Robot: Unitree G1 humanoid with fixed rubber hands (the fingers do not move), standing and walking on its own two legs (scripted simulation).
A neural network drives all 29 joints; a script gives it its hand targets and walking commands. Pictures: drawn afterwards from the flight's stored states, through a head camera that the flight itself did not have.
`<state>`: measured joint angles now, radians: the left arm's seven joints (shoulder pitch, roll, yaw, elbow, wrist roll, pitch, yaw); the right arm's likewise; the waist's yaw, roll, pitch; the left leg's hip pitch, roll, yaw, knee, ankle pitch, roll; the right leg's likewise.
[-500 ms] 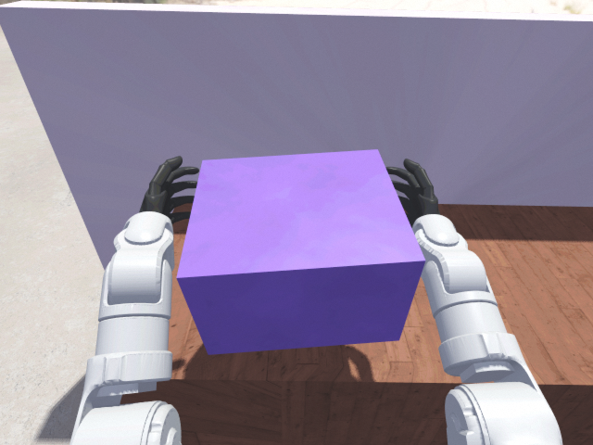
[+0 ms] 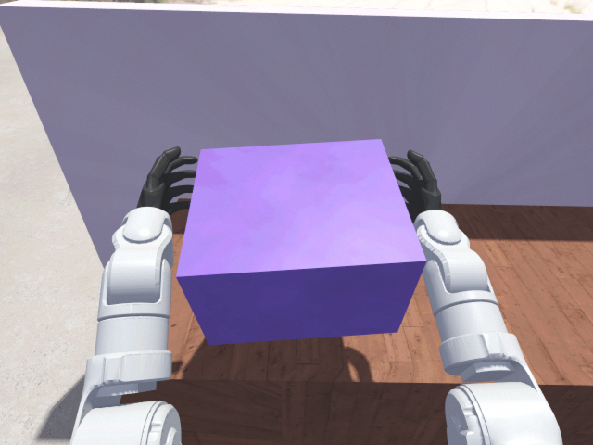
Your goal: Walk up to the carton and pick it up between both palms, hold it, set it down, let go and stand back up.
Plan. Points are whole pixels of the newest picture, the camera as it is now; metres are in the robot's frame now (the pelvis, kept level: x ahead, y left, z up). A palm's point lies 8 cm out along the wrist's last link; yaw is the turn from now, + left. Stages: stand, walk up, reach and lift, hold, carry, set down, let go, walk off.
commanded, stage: set down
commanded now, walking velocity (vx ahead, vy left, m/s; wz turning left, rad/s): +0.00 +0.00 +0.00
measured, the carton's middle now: (297, 239) +0.36 -0.02 +0.16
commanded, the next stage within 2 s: none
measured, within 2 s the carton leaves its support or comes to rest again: neither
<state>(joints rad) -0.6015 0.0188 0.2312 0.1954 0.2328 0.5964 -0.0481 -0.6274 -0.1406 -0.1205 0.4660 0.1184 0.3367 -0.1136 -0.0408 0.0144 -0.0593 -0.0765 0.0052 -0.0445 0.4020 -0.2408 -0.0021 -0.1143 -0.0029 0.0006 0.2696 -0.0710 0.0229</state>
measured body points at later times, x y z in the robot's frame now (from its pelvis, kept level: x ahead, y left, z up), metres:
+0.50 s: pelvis +0.02 +0.00 +0.00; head +0.02 +0.01 +0.45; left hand +0.42 +0.16 +0.17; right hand +0.42 -0.18 +0.16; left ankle -0.01 +0.12 -0.75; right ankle +0.05 -0.14 -0.75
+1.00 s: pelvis +0.02 +0.00 +0.00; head +0.02 +0.01 +0.45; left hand +0.42 +0.15 +0.14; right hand +0.41 -0.19 +0.14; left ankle -0.01 +0.12 -0.75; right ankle +0.05 -0.14 -0.75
